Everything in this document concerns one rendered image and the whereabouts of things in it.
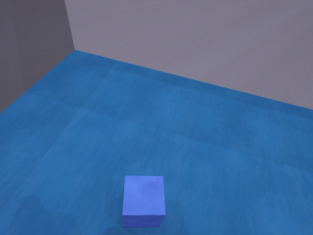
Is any carton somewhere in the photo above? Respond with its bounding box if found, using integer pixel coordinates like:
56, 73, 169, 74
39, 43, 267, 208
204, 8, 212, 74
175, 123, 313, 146
122, 175, 165, 228

